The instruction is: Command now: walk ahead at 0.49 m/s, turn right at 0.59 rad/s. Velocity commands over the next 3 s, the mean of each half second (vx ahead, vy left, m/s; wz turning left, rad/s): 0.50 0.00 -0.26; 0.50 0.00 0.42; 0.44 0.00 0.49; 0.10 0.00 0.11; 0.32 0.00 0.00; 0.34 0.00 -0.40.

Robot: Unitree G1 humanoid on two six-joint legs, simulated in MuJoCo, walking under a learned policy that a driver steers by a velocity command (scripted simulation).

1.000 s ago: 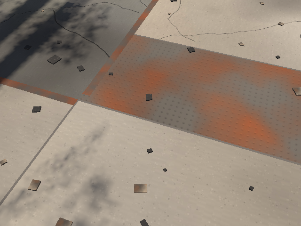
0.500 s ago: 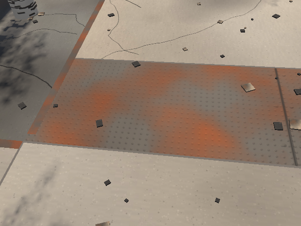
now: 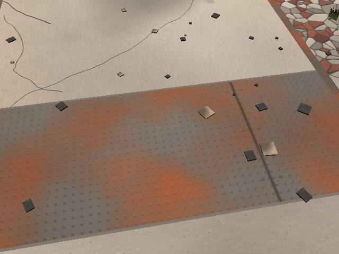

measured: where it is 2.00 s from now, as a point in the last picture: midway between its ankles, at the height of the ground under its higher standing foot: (173, 159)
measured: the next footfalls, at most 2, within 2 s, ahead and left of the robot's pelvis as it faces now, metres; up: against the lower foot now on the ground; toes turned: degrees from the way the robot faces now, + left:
right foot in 0.36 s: +0.34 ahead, -0.19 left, +0.00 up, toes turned -10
left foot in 0.92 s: +0.66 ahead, +0.03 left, +0.00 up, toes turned +10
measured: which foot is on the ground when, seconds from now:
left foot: down 0.00-0.38, up 0.40-0.90, down 0.92-1.00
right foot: up 0.00-0.34, down 0.36-0.94, up 0.96-1.00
